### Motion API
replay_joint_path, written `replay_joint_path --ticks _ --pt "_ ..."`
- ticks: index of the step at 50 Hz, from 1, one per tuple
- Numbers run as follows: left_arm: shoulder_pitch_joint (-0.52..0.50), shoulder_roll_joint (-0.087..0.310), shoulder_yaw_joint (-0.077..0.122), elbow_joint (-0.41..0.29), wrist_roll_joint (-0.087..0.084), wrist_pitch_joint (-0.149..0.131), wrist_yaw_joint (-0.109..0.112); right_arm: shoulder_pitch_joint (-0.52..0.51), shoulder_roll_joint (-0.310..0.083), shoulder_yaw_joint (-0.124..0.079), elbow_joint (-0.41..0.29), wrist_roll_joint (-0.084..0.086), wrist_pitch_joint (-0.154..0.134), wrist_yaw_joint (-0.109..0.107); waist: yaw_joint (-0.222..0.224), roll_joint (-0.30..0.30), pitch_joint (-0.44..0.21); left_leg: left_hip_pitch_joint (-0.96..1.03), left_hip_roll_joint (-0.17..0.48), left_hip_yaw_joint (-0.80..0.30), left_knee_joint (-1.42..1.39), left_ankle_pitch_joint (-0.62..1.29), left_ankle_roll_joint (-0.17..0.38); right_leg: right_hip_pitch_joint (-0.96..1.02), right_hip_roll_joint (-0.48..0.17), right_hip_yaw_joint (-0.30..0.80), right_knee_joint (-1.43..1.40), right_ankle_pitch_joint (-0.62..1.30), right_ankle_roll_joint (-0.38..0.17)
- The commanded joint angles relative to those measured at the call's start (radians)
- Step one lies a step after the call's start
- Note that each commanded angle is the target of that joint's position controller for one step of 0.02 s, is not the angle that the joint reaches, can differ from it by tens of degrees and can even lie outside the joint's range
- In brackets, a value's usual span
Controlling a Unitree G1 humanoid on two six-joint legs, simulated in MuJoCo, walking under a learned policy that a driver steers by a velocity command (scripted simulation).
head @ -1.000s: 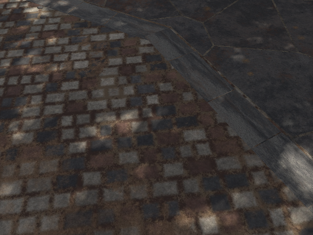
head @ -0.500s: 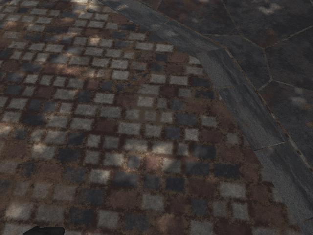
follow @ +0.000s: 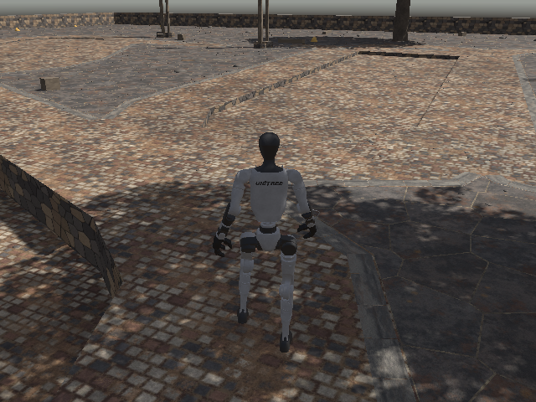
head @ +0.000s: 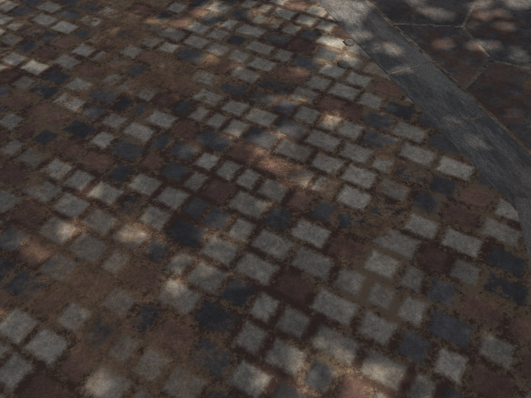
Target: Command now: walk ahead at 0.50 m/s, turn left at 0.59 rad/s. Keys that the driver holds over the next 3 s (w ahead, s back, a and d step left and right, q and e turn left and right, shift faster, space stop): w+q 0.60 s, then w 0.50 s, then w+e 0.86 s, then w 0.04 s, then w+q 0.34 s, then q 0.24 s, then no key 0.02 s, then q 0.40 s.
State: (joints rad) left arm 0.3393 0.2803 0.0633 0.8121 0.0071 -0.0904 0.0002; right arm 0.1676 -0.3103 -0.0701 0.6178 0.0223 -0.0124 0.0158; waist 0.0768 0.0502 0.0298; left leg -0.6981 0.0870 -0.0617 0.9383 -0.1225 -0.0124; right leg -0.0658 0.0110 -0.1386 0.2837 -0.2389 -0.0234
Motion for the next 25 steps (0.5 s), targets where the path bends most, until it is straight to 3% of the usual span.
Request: replay_joint_path --ticks 1,5,7,8,9,10,11,12,13,14,15,16,17,19,22,25 --pt "-0.064 0.169 0.037 -0.057 -0.006 -0.01 0.008 -0.091 -0.012 0.005 -0.083 0.0 -0.021 0.019 -0.003 -0.113 0.024 -0.003 0.009 0.029 -0.149 0.134 0.009 0.018 -0.254 0.082 -0.119 0.305 -0.134" --pt "-0.02 0.202 0.047 -0.024 -0.024 0.01 0.007 -0.178 -0.014 0.005 -0.12 0.006 -0.023 0.043 0.014 -0.112 0.057 0.024 -0.013 0.087 -0.273 0.088 0.049 0.108 -0.286 0.022 -0.088 0.392 -0.112" --pt "-0.026 0.229 0.055 -0.021 -0.033 0.022 0.011 -0.157 -0.042 -0.009 -0.127 0.0 -0.02 0.048 -0.022 -0.136 0.027 0.108 -0.063 0.135 -0.303 -0.009 0.089 0.15 -0.291 -0.018 0.008 0.683 -0.093" --pt "-0.029 0.247 0.061 -0.021 -0.038 0.028 0.016 -0.106 -0.067 -0.022 -0.12 -0.004 -0.015 0.047 -0.058 -0.155 -0.013 0.19 -0.1 0.163 -0.306 -0.061 0.113 0.161 -0.289 -0.037 0.104 0.859 -0.084" --pt "-0.041 0.254 0.063 -0.024 -0.042 0.036 0.02 0.015 -0.104 -0.045 -0.091 -0.004 -0.011 0.042 -0.133 -0.148 -0.079 0.349 -0.142 0.181 -0.349 -0.053 0.145 0.134 -0.272 -0.061 0.269 0.955 -0.067" --pt "-0.042 0.231 0.053 -0.031 -0.039 0.036 0.025 0.191 -0.16 -0.078 -0.044 0.0 -0.004 0.027 -0.222 -0.113 -0.166 0.625 -0.159 0.146 -0.401 0.006 0.186 -0.013 -0.236 -0.079 0.505 0.861 -0.032" --pt "0.004 0.118 0.018 -0.066 0.008 0.026 0.02 0.269 -0.254 -0.099 -0.023 0.007 0.004 0.004 -0.194 0.108 -0.242 0.952 0.067 -0.222 -0.406 0.004 0.282 -0.381 -0.139 -0.075 0.853 0.134 0.017" --pt "0.017 0.084 -0.008 -0.118 0.003 -0.009 0.007 0.241 -0.29 -0.092 -0.063 0.004 -0.016 0.011 -0.142 0.212 -0.413 1.122 0.254 -0.781 -0.584 -0.214 0.46 -0.649 0.033 0.142 1.106 -0.374 0.044" --pt "-0.106 0.179 0.016 -0.138 -0.034 -0.035 -0.005 0.236 -0.198 -0.067 -0.057 -0.002 -0.031 0.019 -0.202 0.075 -0.347 1.08 0.229 -0.695 -0.642 -0.246 0.398 -0.757 -0.03 0.245 1.131 -0.292 0.032" --pt "-0.15 0.175 0.012 -0.158 -0.048 -0.049 -0.01 0.202 -0.166 -0.055 -0.047 -0.004 -0.041 0.019 -0.178 0.053 -0.213 0.942 0.192 -0.55 -0.648 -0.184 0.36 -0.77 -0.065 0.227 1.064 -0.201 0.015" --pt "-0.148 0.16 0.01 -0.144 -0.027 -0.053 -0.002 0.134 -0.144 -0.048 -0.051 -0.003 -0.045 0.017 -0.126 -0.038 -0.141 0.791 0.145 -0.446 -0.651 -0.08 0.325 -0.711 -0.106 0.226 0.975 -0.134 0.018" --pt "-0.135 0.169 0.017 -0.136 -0.005 -0.047 0.003 0.083 -0.116 -0.038 -0.06 -0.009 -0.047 0.015 -0.089 -0.029 -0.105 0.681 0.111 -0.373 -0.663 0.031 0.309 -0.644 -0.129 0.228 0.9 -0.095 0.028" --pt "-0.117 0.17 0.02 -0.131 0.0 -0.035 0.0 0.056 -0.108 -0.033 -0.069 -0.018 -0.047 0.011 -0.063 -0.004 -0.092 0.607 0.092 -0.343 -0.684 0.091 0.308 -0.588 -0.139 0.23 0.873 -0.069 0.038" --pt "-0.109 0.143 0.015 -0.128 0.009 -0.016 0.001 0.053 -0.113 -0.034 -0.056 -0.016 -0.053 0.001 -0.048 -0.004 -0.082 0.522 0.074 -0.293 -0.705 0.192 0.32 -0.549 -0.132 0.208 0.804 -0.044 0.07" --pt "-0.209 0.101 -0.001 -0.156 0.013 -0.005 0.002 0.093 -0.139 -0.041 -0.027 -0.011 -0.051 -0.02 -0.076 -0.005 -0.043 0.451 0.03 -0.221 -0.71 0.198 0.297 -0.55 -0.104 0.192 0.612 0.108 0.103" --pt "-0.329 0.074 -0.014 -0.181 0.004 -0.012 -0.009 0.133 -0.148 -0.044 -0.004 -0.003 -0.041 -0.03 -0.125 0.02 -0.025 0.414 -0.012 -0.194 -0.692 0.081 0.248 -0.468 -0.052 0.187 0.376 0.291 0.104"
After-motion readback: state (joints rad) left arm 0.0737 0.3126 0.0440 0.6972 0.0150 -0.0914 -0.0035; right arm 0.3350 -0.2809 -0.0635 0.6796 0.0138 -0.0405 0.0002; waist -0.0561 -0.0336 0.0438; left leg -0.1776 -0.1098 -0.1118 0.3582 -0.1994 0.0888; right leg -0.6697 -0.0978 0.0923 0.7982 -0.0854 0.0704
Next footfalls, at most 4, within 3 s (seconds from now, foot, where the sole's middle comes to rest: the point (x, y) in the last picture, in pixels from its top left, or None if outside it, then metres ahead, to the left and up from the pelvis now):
0.20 left None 0.28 0.15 -0.78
0.68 right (297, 353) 0.59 0.02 -0.78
1.18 left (172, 303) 0.71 0.37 -0.78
1.70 right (234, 205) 1.07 0.24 -0.78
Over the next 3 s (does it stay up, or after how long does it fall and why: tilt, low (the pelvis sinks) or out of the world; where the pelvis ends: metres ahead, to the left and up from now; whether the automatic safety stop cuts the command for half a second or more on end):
stays up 1.44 0.38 -0.01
